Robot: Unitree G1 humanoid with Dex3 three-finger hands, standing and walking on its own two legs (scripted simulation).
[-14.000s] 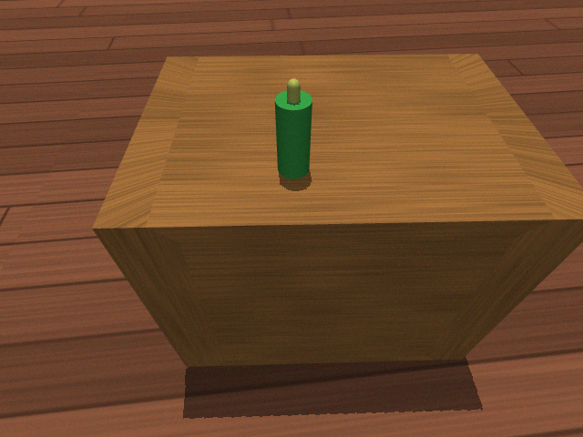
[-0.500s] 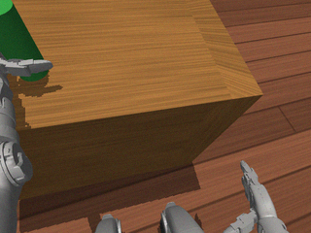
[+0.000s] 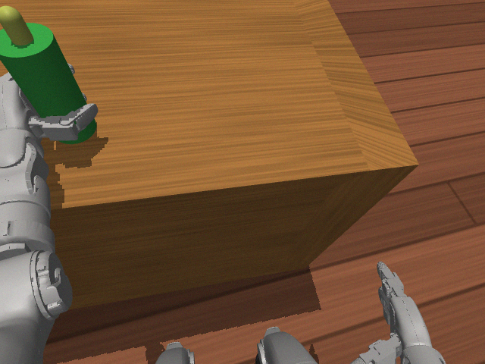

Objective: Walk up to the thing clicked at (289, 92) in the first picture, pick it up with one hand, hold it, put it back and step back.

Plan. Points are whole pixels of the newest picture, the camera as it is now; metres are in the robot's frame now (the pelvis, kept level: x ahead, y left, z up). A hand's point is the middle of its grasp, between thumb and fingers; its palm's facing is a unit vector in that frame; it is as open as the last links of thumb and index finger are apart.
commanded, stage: settle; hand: left
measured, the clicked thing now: (47, 80) +0.51 +0.22 +0.14
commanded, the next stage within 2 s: lift in 0.82 s
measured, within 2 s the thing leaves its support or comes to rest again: leaves its support in 0.02 s
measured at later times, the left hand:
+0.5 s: hand (52, 83) +0.50 +0.21 +0.15, palm faces +0.17 -0.98 -0.01, open 9.1 cm
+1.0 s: hand (45, 66) +0.50 +0.21 +0.17, palm faces +0.18 -0.98 +0.00, open 9.1 cm
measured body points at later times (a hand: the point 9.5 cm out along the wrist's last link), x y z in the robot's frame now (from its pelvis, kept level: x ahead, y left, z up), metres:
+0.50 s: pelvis -0.01 +0.00 +0.01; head +0.08 +0.02 +0.46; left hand +0.49 +0.26 +0.15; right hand +0.15 -0.26 -0.03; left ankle -0.01 +0.13 -0.68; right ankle +0.00 -0.15 -0.68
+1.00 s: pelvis -0.01 +0.00 +0.02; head +0.06 +0.01 +0.47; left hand +0.48 +0.26 +0.18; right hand +0.14 -0.26 -0.03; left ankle -0.01 +0.13 -0.68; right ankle +0.00 -0.15 -0.68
